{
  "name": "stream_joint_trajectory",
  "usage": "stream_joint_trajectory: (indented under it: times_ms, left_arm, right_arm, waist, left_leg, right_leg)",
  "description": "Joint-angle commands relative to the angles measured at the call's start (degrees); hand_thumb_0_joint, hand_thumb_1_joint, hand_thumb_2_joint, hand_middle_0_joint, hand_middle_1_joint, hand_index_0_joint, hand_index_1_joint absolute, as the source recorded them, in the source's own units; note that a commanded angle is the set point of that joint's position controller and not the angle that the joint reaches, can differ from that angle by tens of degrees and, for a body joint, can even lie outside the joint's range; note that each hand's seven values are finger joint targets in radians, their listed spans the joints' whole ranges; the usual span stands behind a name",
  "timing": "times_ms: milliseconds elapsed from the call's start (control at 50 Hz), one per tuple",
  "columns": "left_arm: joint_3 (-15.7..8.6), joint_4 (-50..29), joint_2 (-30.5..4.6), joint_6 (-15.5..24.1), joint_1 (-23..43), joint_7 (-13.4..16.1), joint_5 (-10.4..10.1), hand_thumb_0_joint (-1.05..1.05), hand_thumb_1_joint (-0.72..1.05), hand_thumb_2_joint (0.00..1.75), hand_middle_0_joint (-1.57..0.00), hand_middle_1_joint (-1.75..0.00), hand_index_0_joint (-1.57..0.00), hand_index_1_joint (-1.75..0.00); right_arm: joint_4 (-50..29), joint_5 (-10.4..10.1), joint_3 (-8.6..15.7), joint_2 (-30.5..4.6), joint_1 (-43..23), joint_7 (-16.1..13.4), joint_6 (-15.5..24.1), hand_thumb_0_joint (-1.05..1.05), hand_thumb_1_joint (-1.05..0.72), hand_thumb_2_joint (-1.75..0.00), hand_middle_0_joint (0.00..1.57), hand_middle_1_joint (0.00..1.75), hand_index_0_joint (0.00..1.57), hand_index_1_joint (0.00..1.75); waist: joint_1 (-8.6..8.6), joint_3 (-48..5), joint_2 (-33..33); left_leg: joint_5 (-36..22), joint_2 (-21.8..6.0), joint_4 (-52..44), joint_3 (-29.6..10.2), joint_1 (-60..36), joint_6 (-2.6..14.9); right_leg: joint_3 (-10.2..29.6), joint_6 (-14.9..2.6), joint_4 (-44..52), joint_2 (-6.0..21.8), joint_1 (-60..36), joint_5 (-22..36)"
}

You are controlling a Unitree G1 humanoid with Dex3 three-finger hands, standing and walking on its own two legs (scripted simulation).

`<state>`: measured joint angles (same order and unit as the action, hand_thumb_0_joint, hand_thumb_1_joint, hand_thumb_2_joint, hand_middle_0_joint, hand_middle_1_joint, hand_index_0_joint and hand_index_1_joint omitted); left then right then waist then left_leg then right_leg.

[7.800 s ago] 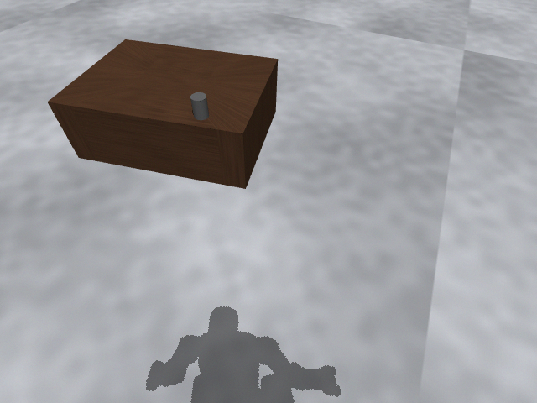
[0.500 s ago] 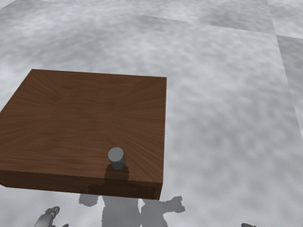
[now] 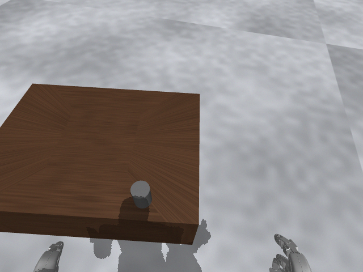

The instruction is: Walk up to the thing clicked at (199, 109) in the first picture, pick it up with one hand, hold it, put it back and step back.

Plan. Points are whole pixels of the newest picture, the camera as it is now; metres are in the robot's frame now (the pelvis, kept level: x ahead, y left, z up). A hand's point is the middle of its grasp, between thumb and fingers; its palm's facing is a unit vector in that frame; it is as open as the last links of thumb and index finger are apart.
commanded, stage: go down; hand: left
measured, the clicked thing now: (141, 194) +0.43 +0.15 -0.34
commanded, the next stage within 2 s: none
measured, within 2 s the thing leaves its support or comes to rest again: neither
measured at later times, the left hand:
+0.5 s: hand out of the picture +0.14 +0.25 -0.12, palm faces +0.05 -0.94 -0.34, open 17.2 cm
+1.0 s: hand (60, 255) +0.18 +0.28 -0.10, palm faces +0.15 -0.94 -0.32, open 17.0 cm
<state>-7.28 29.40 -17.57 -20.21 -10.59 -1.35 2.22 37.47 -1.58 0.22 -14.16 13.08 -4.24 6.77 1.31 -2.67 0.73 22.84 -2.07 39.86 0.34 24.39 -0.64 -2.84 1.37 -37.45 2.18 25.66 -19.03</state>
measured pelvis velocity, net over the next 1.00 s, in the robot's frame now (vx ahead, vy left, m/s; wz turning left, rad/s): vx -0.03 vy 0.00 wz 0.04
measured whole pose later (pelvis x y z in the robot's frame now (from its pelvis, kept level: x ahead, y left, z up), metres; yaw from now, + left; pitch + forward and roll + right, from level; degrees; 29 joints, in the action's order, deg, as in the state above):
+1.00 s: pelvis -0.03 +0.00 -0.04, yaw +2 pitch +11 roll -3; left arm -12.4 11.9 -23.7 -27.9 -9.3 -3.8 -2.5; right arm 35.9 -1.3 -2.4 -13.8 14.9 -11.4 16.2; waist 2.0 -6.9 1.4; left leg 29.3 -2.2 58.9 -3.4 40.3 -0.9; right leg -5.6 1.0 -54.4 2.4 39.5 -25.3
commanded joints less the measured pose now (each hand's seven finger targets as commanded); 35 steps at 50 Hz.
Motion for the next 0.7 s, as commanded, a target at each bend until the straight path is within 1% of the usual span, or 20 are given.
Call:
stream_joint_trajectory:
  times_ms: [0, 20, 40, 60, 80, 140, 180, 200, 220, 280, 300, 320, 340, 420, 460, 520, 560, 580, 660, 680]
  left_arm:
    - [-3.06, -12.72, -10.20, -0.71, -0.70, 0.28, 0.34, 0.00, -0.46, 0.06, -0.06, -0.07, -0.06, -0.07]
    - [-2.75, -16.23, -10.19, -0.96, 0.45, 0.25, 0.22, 0.00, -0.44, 0.06, -0.06, -0.07, -0.05, -0.06]
    - [-3.82, -16.48, -10.88, -1.48, -1.31, 0.26, 0.12, 0.00, -0.45, 0.06, -0.06, -0.07, -0.06, -0.07]
    - [-2.46, -12.77, -8.41, -2.55, -4.99, 0.12, 0.13, 0.00, -0.48, 0.07, -0.06, -0.07, -0.05, -0.07]
    - [-3.58, -18.40, -10.75, -2.69, -2.16, 0.27, -0.06, 0.00, -0.48, 0.08, -0.06, -0.07, -0.05, -0.07]
    - [-3.34, -20.71, -10.35, -3.81, -4.79, 0.07, -0.07, 0.00, -0.49, 0.07, -0.06, -0.07, -0.06, -0.07]
    - [-3.94, -20.38, -10.44, -4.96, -6.67, 0.16, -0.15, 0.00, -0.50, 0.07, -0.07, -0.07, -0.06, -0.07]
    - [-3.41, -23.13, -10.72, -4.99, -4.82, 0.12, -0.18, 0.00, -0.50, 0.06, -0.06, -0.06, -0.06, -0.06]
    - [-4.12, -23.90, -11.17, -5.40, -5.91, 0.11, -0.32, 0.00, -0.49, 0.07, -0.06, -0.06, -0.06, -0.06]
    - [-4.01, -24.93, -10.59, -6.58, -8.20, -0.17, -0.49, 0.00, -0.53, 0.08, -0.06, -0.07, -0.05, -0.08]
    - [-4.58, -30.16, -11.48, -6.38, -5.99, 0.02, -0.77, 0.00, -0.49, 0.08, -0.06, -0.06, -0.05, -0.07]
    - [-4.55, -26.99, -10.63, -6.92, -9.12, 0.08, -0.76, 0.00, -0.50, 0.09, -0.06, -0.07, -0.05, -0.07]
    - [-4.67, -29.84, -11.12, -7.02, -8.12, 0.19, -0.84, 0.00, -0.51, 0.08, -0.06, -0.06, -0.05, -0.07]
    - [-5.46, -31.47, -11.76, -8.12, -10.26, 0.18, -1.08, 0.00, -0.51, 0.09, -0.06, -0.07, -0.05, -0.07]
    - [-5.81, -33.79, -12.00, -8.45, -10.94, 0.16, -1.33, 0.00, -0.49, 0.10, -0.06, -0.06, -0.05, -0.07]
    - [-5.48, -33.74, -11.45, -8.91, -12.01, 0.01, -1.44, 0.00, -0.48, 0.10, -0.06, -0.07, -0.05, -0.07]
    - [-6.03, -36.44, -12.35, -8.89, -10.89, 0.02, -1.77, 0.00, -0.50, 0.10, -0.06, -0.07, -0.05, -0.07]
    - [-6.37, -34.86, -12.17, -9.15, -12.20, 0.13, -1.80, 0.00, -0.48, 0.10, -0.06, -0.06, -0.05, -0.07]
    - [-6.13, -35.27, -12.38, -9.69, -11.95, -0.14, -2.00, 0.00, -0.51, 0.10, -0.06, -0.06, -0.05, -0.07]
    - [-6.20, -36.55, -12.50, -9.72, -11.57, -0.28, -2.12, 0.00, -0.50, 0.09, -0.06, -0.06, -0.05, -0.06]
  right_arm:
    - [-7.33, 0.09, 2.75, -8.09, -0.73, -1.04, 3.18, 0.00, -0.84, -0.88, 0.20, 0.30, 0.20, 0.30]
    - [-8.06, 0.13, 3.09, -8.45, -1.01, -1.22, 3.42, 0.00, -0.84, -0.88, 0.20, 0.30, 0.20, 0.30]
    - [-8.08, 0.19, 3.10, -8.29, -1.10, -1.42, 3.54, 0.00, -0.84, -0.88, 0.20, 0.30, 0.20, 0.30]
    - [-8.08, 0.24, 2.70, -7.98, -0.79, -1.42, 3.73, 0.00, -0.84, -0.88, 0.20, 0.30, 0.20, 0.30]
    - [-8.24, 0.29, 2.93, -8.14, -0.67, -1.42, 3.81, 0.00, -0.84, -0.88, 0.20, 0.30, 0.20, 0.30]
    - [-9.42, 0.42, 3.26, -8.40, -0.66, -1.73, 4.36, 0.00, -0.84, -0.88, 0.20, 0.30, 0.20, 0.30]
    - [-9.24, 0.44, 2.84, -7.71, -0.29, -1.89, 4.55, 0.00, -0.84, -0.88, 0.20, 0.30, 0.20, 0.30]
    - [-9.97, 0.45, 3.05, -8.13, -0.75, -1.94, 4.72, 0.00, -0.84, -0.88, 0.20, 0.30, 0.20, 0.30]
    - [-10.20, 0.45, 2.93, -7.94, -0.94, -2.09, 4.80, 0.00, -0.84, -0.88, 0.20, 0.30, 0.20, 0.30]
    - [-11.03, 0.45, 2.78, -7.69, -0.58, -2.32, 5.18, 0.00, -0.84, -0.88, 0.20, 0.30, 0.20, 0.30]
    - [-12.49, 0.42, 2.93, -7.76, -1.53, -2.61, 5.48, 0.00, -0.84, -0.88, 0.20, 0.30, 0.20, 0.30]
    - [-11.44, 0.37, 2.86, -7.54, -0.56, -2.83, 5.50, 0.00, -0.84, -0.88, 0.20, 0.30, 0.20, 0.30]
    - [-12.80, 0.37, 2.88, -7.58, -1.41, -3.06, 5.83, 0.00, -0.84, -0.88, 0.20, 0.30, 0.20, 0.30]
    - [-12.86, 0.34, 2.75, -7.35, -0.54, -3.85, 6.33, 0.00, -0.84, -0.88, 0.20, 0.30, 0.20, 0.30]
    - [-13.78, 0.28, 2.77, -7.38, -0.85, -4.17, 6.61, 0.00, -0.84, -0.88, 0.20, 0.30, 0.20, 0.30]
    - [-13.36, 0.40, 2.69, -7.40, -0.39, -4.64, 7.14, 0.00, -0.84, -0.88, 0.20, 0.30, 0.20, 0.30]
    - [-14.02, 0.38, 2.67, -7.50, -0.66, -4.94, 7.57, 0.00, -0.84, -0.88, 0.20, 0.30, 0.20, 0.30]
    - [-13.89, 0.33, 2.58, -7.25, -0.49, -5.18, 7.65, 0.00, -0.85, -0.88, 0.20, 0.30, 0.20, 0.30]
    - [-13.34, 0.30, 2.27, -7.18, -0.38, -5.75, 8.41, 0.00, -0.84, -0.88, 0.20, 0.30, 0.20, 0.30]
    - [-13.67, 0.35, 2.28, -7.13, -0.52, -5.86, 8.70, 0.00, -0.84, -0.88, 0.20, 0.30, 0.20, 0.30]
  waist:
    - [0.29, -10.92, 3.90]
    - [0.32, -11.08, 4.04]
    - [0.04, -11.63, 4.04]
    - [0.88, -11.07, 2.45]
    - [-0.12, -12.05, 3.86]
    - [0.52, -13.99, 3.62]
    - [0.30, -12.61, 2.83]
    - [0.58, -12.95, 3.41]
    - [-0.09, -12.85, 4.46]
    - [0.50, -13.01, 3.43]
    - [-0.13, -13.79, 4.32]
    - [0.28, -13.08, 3.51]
    - [0.25, -13.81, 2.97]
    - [0.55, -14.13, 2.94]
    - [-0.06, -14.15, 3.58]
    - [0.50, -13.67, 3.86]
    - [0.20, -13.60, 5.08]
    - [0.40, -14.10, 3.52]
    - [0.64, -11.57, 4.05]
    - [0.57, -12.32, 4.19]
  left_leg:
    - [-23.90, 1.39, -2.19, -0.68, -2.86, -0.41]
    - [-24.90, 1.24, -1.78, -0.99, -2.82, -0.54]
    - [-25.78, 1.37, -0.70, -0.91, -2.32, -0.42]
    - [-26.92, 0.99, -0.18, -1.31, -1.85, -0.38]
    - [-26.65, 0.98, 0.08, -1.47, -1.37, -0.45]
    - [-28.73, 1.08, 2.51, -1.52, -1.02, -0.30]
    - [-26.92, 1.21, 3.49, -1.61, 1.23, -0.14]
    - [-26.54, 1.04, 3.64, -1.94, 1.59, -0.20]
    - [-25.95, 1.13, 4.01, -1.98, 1.99, -0.30]
    - [-22.59, 1.08, 5.06, -2.33, 4.09, -0.17]
    - [-21.44, 1.38, 5.54, -2.27, 4.28, -0.19]
    - [-20.37, 1.63, 6.20, -1.90, 5.05, -0.02]
    - [-19.91, 1.59, 6.56, -2.20, 5.65, 0.12]
    - [-17.58, 1.88, 8.23, -2.08, 7.47, 0.42]
    - [-17.00, 1.81, 8.42, -2.19, 7.99, 0.29]
    - [-16.28, 1.43, 8.37, -2.86, 8.37, 0.04]
    - [-14.95, 1.47, 8.52, -3.05, 8.69, 0.02]
    - [-15.08, 1.68, 9.21, -2.88, 9.10, 0.30]
    - [-8.97, 1.99, 8.81, -2.50, 11.14, 0.66]
    - [-8.97, 1.96, 8.95, -2.76, 11.14, 0.62]
  right_leg:
    - [-1.17, -1.90, 0.60, -2.55, -4.97, 16.48]
    - [-1.29, -1.94, -0.03, -2.68, -4.18, 16.79]
    - [-1.27, -1.85, -0.36, -2.51, -4.13, 17.55]
    - [-1.57, -1.83, -1.08, -2.77, -3.34, 17.56]
    - [-1.60, -1.87, -1.51, -2.70, -3.25, 16.94]
    - [-1.61, -1.68, -3.10, -2.53, -2.45, 18.64]
    - [-1.75, -1.60, -3.89, -2.37, -1.55, 18.10]
    - [-1.76, -1.64, -4.46, -2.45, -0.48, 16.95]
    - [-1.84, -1.75, -4.90, -2.38, -0.28, 16.22]
    - [-1.98, -1.66, -6.24, -2.49, 1.62, 13.71]
    - [-1.96, -1.62, -6.38, -2.28, 1.58, 13.64]
    - [-1.78, -1.53, -6.63, -2.18, 2.10, 13.36]
    - [-1.85, -1.48, -6.89, -2.21, 2.33, 13.40]
    - [-1.62, -1.34, -7.91, -1.98, 3.59, 12.16]
    - [-1.65, -1.41, -8.60, -2.01, 4.38, 11.22]
    - [-2.03, -1.65, -9.36, -2.21, 5.52, 9.58]
    - [-2.04, -1.60, -9.54, -2.13, 6.03, 8.46]
    - [-1.99, -1.50, -9.35, -2.05, 5.56, 9.09]
    - [-1.70, -1.38, -8.71, -2.01, 7.59, 4.69]
    - [-1.85, -1.43, -8.77, -2.01, 7.45, 4.47]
